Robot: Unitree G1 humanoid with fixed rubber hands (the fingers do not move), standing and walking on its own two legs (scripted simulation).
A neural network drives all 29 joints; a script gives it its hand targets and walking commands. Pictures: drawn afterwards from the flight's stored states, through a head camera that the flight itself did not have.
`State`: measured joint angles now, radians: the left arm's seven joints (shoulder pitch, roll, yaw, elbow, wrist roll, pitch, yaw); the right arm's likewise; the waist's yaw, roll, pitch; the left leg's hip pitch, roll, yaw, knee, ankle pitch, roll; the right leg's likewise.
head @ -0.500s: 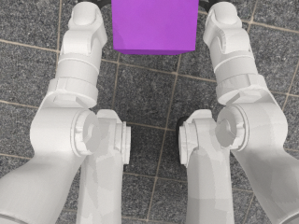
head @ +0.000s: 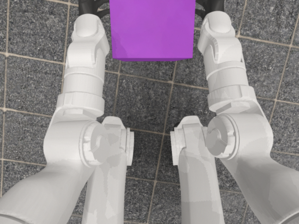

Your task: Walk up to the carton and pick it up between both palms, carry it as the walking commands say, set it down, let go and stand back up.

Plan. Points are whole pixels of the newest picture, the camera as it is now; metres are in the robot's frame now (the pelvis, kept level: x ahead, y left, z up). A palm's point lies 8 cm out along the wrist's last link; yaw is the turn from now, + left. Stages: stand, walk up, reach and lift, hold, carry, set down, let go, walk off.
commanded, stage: reach and lift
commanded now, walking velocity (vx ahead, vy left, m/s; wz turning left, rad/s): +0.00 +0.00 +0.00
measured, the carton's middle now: (150, 24) +0.54 -0.01 -0.21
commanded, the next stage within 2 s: none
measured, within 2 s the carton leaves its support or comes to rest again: neither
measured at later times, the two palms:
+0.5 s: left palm (78, 10) +0.51 +0.11 -0.05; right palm (229, 8) +0.51 -0.13 -0.05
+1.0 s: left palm (54, 5) +0.49 +0.12 +0.03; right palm (253, 0) +0.50 -0.13 +0.02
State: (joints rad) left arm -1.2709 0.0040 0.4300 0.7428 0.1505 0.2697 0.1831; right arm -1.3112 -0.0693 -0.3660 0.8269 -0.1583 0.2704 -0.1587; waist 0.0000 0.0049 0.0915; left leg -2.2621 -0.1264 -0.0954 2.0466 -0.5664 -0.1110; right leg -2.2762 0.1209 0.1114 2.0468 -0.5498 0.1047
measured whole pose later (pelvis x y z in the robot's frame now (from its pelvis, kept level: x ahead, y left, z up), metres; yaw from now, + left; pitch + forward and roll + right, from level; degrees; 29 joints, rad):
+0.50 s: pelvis +0.00 +0.00 +0.04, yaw +0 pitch +44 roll +1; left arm -1.17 -0.06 0.47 0.72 0.21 0.29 0.17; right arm -1.20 -0.01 -0.41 0.79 -0.21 0.30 -0.16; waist 0.01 0.00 -0.03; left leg -2.12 -0.13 -0.11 1.91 -0.55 -0.12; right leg -2.14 0.14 0.12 1.91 -0.53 0.10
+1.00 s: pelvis +0.00 +0.00 +0.09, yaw +0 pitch +41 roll +1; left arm -1.05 -0.10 0.49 0.69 0.24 0.31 0.16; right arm -1.09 0.05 -0.42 0.76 -0.24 0.32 -0.16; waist 0.01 -0.01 -0.10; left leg -1.95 -0.14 -0.12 1.75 -0.53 -0.11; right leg -1.96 0.14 0.14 1.75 -0.51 0.09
